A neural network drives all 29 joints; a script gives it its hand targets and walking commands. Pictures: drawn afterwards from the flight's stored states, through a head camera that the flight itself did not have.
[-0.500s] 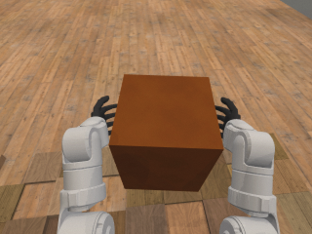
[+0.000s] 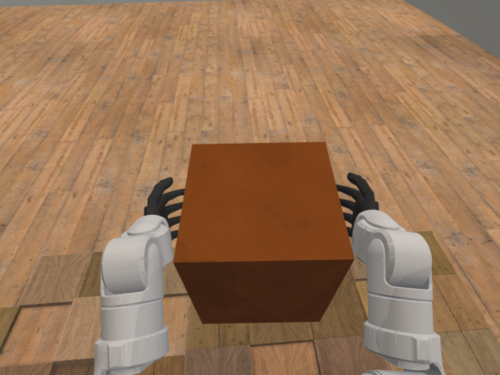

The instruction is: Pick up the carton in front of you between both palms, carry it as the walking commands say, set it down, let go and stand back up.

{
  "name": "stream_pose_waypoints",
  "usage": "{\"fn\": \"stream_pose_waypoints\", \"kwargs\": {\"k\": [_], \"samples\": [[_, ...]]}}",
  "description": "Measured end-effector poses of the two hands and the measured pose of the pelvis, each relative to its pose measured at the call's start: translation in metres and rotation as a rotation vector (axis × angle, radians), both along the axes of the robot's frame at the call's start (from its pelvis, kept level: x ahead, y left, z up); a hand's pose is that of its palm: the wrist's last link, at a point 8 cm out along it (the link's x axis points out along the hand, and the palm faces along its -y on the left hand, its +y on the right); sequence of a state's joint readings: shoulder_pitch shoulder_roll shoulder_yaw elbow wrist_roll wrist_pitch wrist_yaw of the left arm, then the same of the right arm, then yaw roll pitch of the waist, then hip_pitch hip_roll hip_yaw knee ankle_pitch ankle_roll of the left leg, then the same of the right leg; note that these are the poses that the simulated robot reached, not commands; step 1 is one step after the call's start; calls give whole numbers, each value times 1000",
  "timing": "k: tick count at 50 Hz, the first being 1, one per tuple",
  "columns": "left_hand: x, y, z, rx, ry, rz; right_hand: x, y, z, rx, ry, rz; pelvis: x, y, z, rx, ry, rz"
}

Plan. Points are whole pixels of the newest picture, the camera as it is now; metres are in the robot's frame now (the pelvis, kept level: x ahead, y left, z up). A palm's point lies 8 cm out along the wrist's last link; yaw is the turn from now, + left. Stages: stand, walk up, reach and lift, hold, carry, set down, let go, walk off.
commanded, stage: carry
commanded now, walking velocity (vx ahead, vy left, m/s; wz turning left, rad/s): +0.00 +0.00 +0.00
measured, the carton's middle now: (259, 238) +0.35 +0.01 +0.05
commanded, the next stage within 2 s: none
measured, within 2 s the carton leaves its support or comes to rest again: neither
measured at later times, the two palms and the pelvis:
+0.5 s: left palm (154, 236) +0.30 +0.17 +0.12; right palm (364, 234) +0.31 -0.13 +0.12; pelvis -0.02 +0.01 +0.00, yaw +0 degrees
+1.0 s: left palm (151, 231) +0.31 +0.17 +0.12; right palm (360, 233) +0.31 -0.13 +0.12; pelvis -0.01 +0.02 +0.00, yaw +0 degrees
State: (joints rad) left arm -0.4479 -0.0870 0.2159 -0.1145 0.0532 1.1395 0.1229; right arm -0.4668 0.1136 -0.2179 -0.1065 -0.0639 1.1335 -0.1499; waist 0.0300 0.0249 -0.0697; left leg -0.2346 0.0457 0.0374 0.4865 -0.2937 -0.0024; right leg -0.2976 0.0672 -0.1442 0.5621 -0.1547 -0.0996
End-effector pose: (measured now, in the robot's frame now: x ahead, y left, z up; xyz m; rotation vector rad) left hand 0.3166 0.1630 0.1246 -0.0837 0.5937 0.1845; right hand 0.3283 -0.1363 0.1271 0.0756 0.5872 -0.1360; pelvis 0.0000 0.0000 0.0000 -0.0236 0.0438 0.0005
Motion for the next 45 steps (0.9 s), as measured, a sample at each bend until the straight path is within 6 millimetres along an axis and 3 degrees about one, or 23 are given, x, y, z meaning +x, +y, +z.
{"fn": "stream_pose_waypoints", "kwargs": {"k": [5, 14, 22, 32, 45], "samples": [[1, -1, 17, 31, -12, -17, -4, -1, 8, 2, -14, 0, 4, 3, 0, -3, -2, 2], [-9, -9, 2, 11, 72, -50, -25, -10, -1, -23, 70, -30, -4, 6, 0, -6, -26, 0], [-13, -3, -6, 2, 76, -40, -22, -3, -1, -32, 75, -22, -15, 9, 1, -9, -13, 2], [-11, 13, 2, 12, 52, -10, -17, 12, -3, -6, 49, -4, -12, 17, 0, -8, -5, 5], [-7, 9, -2, 8, 63, -33, -19, 9, -4, -17, 60, -23, -9, 20, -1, -5, -7, 4]]}}
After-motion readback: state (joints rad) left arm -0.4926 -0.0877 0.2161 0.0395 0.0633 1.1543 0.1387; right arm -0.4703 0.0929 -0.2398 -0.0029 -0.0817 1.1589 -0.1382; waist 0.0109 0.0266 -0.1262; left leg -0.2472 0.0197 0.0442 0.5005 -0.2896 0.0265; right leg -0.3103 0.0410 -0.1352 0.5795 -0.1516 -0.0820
